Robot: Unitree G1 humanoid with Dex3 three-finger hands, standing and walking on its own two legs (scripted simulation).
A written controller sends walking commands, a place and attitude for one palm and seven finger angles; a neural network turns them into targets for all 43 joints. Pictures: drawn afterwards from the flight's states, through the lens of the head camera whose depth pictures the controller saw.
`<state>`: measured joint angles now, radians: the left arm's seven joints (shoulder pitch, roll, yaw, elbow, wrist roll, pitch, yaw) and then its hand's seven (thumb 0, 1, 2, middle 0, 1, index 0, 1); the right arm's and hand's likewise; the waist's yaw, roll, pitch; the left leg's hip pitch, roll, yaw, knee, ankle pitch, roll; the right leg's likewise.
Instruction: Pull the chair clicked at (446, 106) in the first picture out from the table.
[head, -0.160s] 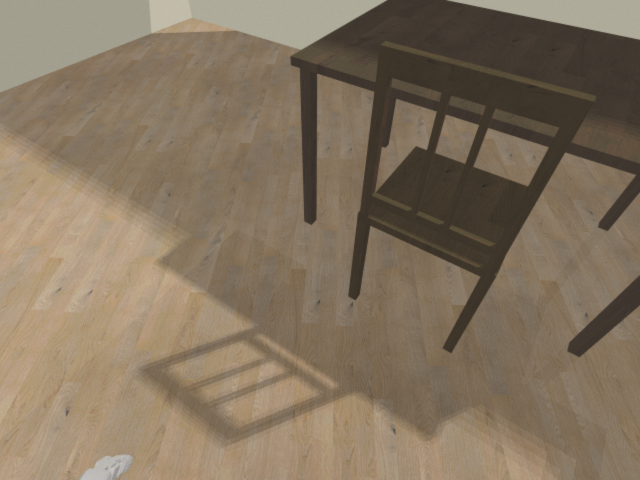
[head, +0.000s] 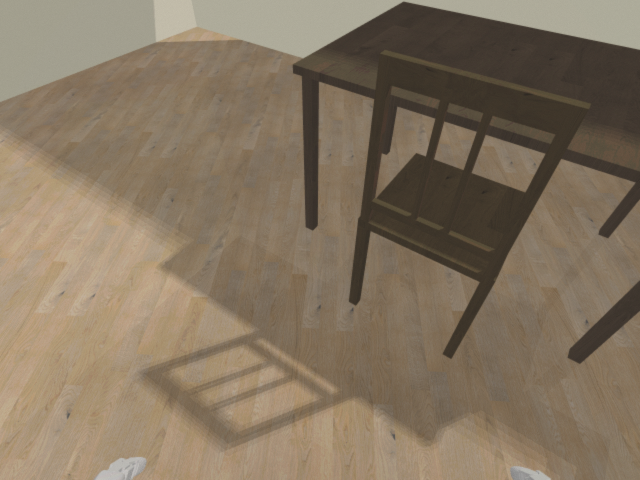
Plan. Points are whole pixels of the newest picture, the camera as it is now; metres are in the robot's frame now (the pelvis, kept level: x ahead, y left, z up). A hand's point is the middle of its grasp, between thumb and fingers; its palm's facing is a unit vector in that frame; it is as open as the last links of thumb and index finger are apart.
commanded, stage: stand and wait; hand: left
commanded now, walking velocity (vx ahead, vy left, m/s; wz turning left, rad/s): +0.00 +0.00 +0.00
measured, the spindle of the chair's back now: (427, 165) +0.81 -0.21 -0.07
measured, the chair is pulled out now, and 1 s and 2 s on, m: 0.00 0.00 0.00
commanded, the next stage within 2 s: look at it before walking up in 0.66 s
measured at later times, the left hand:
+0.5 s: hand out of the picture +0.05 +0.23 -0.15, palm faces -0.02 -0.94 -0.34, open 7.4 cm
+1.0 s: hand out of the picture +0.06 +0.23 -0.15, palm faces -0.03 -0.94 -0.34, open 7.4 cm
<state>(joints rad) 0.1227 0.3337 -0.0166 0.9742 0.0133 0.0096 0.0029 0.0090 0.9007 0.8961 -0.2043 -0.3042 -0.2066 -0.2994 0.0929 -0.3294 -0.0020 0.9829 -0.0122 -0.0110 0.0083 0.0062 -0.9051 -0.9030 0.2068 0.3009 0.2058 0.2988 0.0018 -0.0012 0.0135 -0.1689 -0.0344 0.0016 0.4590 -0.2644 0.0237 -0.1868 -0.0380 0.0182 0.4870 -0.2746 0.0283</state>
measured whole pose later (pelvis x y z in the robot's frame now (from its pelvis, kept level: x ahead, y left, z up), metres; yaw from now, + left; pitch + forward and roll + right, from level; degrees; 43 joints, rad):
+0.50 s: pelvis -0.01 -0.02 +0.00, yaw +0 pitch -2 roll +0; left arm 0.15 0.34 -0.01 1.07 0.01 0.00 0.00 0.01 0.90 0.90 -0.20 -0.30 -0.21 -0.30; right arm 0.13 -0.34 -0.01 1.10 -0.01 -0.01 0.01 0.01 -0.91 -0.90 0.21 0.30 0.21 0.30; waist 0.00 0.00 0.04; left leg -0.15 -0.01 -0.01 0.39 -0.21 0.00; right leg -0.17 -0.01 0.00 0.42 -0.22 0.00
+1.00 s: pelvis -0.02 -0.02 +0.01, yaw +0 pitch -2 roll +0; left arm 0.13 0.33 0.00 1.08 0.01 0.00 0.00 0.01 0.90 0.90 -0.20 -0.30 -0.21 -0.30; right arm 0.13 -0.34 0.00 1.12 -0.01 -0.01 0.01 0.01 -0.91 -0.90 0.21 0.30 0.21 0.30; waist 0.00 0.00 0.04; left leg -0.15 0.00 -0.02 0.37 -0.19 -0.01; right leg -0.17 -0.01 0.00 0.39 -0.20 0.00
